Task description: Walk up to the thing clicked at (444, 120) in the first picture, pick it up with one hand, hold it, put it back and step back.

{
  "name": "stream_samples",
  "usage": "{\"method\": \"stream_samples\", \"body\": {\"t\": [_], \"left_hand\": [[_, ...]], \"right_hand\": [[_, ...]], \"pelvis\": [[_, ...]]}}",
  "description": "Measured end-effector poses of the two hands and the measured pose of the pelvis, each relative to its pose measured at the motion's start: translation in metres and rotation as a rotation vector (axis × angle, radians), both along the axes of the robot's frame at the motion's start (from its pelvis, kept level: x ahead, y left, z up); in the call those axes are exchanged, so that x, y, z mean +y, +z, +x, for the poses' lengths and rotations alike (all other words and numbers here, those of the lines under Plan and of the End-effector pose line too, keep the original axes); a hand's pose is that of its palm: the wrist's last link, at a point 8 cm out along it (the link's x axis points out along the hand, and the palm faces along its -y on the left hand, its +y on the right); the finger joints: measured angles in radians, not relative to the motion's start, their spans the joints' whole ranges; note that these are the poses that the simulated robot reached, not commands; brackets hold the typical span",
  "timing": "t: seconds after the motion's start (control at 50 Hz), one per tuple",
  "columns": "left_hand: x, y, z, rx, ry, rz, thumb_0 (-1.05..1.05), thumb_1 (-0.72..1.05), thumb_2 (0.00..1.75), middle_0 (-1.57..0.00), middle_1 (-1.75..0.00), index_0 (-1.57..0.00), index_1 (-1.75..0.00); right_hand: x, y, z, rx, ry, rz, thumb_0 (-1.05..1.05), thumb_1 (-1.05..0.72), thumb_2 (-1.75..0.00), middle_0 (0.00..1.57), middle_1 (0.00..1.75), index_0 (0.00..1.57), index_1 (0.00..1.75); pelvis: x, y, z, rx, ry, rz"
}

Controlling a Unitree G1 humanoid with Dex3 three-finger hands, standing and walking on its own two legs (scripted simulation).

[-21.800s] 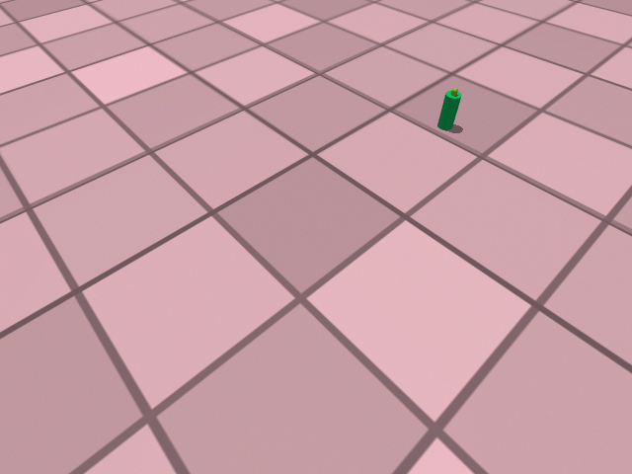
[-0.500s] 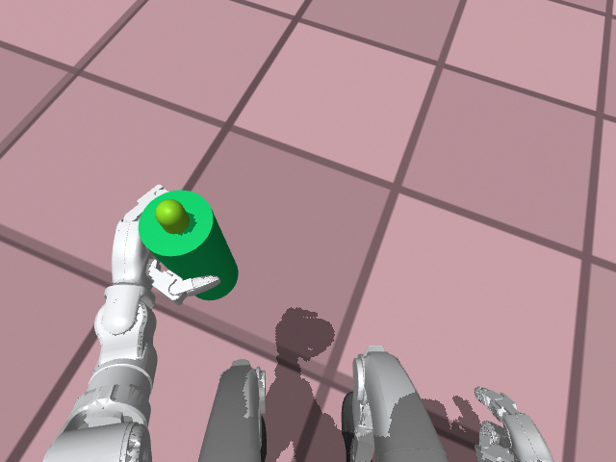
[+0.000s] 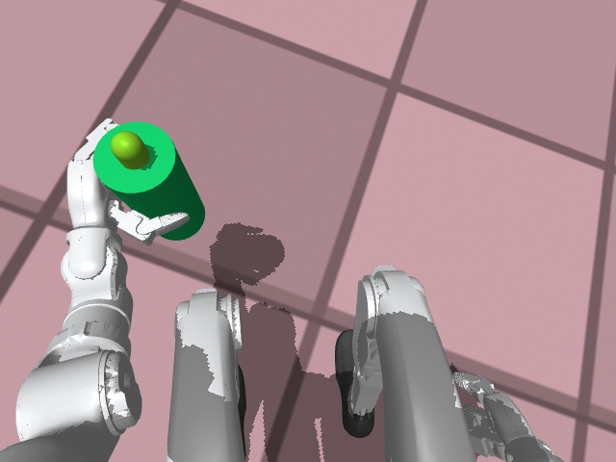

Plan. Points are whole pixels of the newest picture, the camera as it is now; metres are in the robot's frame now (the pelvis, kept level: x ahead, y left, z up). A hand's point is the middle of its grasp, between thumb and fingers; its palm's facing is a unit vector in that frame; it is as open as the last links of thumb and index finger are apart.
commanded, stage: crouch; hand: left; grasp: from the side
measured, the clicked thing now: (156, 185) +0.45 +0.17 -0.05
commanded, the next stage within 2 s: lower in 0.80 s
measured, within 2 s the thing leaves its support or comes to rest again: neither
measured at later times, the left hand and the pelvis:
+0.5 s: hand (167, 197) +0.47 +0.18 -0.15, palm faces +0.01 -1.00 -0.04, open 11.4 cm; pelvis -0.01 +0.01 -0.08, yaw -3 degrees
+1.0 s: hand (176, 202) +0.48 +0.18 -0.20, palm faces +0.00 -1.00 -0.06, open 11.4 cm; pelvis -0.01 +0.01 -0.10, yaw -6 degrees
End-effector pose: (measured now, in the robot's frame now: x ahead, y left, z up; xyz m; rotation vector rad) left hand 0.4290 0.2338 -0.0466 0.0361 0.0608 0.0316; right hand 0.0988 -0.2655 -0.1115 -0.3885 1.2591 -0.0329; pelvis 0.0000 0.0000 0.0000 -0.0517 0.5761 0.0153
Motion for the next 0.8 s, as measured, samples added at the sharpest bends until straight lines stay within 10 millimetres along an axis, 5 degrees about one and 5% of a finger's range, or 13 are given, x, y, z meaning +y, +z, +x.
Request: {"method": "stream_samples", "body": {"t": [0.34,0.8], "left_hand": [[0.0,-0.075,0.015,0.013,-0.003,0.002,-0.03,-0.61,0.98,-0.68,-1.06,-0.7,-1.09],[-0.001,-0.134,0.027,0.022,-0.026,0.013,-0.03,-0.61,0.98,-0.67,-1.06,-0.7,-1.09]], "right_hand": [[-0.002,-0.051,-0.055,0.118,-0.006,-0.042,0.0,-0.93,-0.91,0.21,0.3,0.2,0.3],[0.0,-0.059,-0.056,0.201,0.082,-0.104,0.0,-0.93,-0.92,0.21,0.3,0.2,0.3]], "pelvis": [[0.005,-0.066,-0.015,-0.057,-0.009,-0.04],[0.013,-0.093,-0.014,-0.096,-0.025,-0.103]]}}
